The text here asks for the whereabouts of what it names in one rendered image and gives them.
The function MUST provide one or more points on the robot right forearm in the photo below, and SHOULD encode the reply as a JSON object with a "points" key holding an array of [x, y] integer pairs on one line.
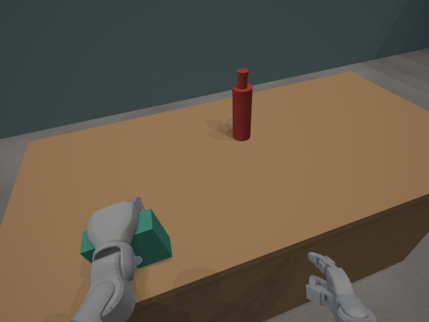
{"points": [[349, 308]]}

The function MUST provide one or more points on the robot left forearm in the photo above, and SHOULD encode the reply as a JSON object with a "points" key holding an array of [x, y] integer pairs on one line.
{"points": [[110, 297]]}

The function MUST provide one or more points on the table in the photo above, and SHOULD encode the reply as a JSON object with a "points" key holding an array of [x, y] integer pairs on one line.
{"points": [[337, 165]]}

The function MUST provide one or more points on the sponge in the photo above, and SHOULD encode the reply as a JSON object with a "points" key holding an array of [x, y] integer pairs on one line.
{"points": [[150, 241]]}

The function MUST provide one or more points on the left robot hand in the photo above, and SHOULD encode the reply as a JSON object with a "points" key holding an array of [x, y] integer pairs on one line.
{"points": [[116, 223]]}

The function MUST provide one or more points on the right robot hand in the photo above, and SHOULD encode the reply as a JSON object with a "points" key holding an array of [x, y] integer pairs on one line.
{"points": [[337, 282]]}

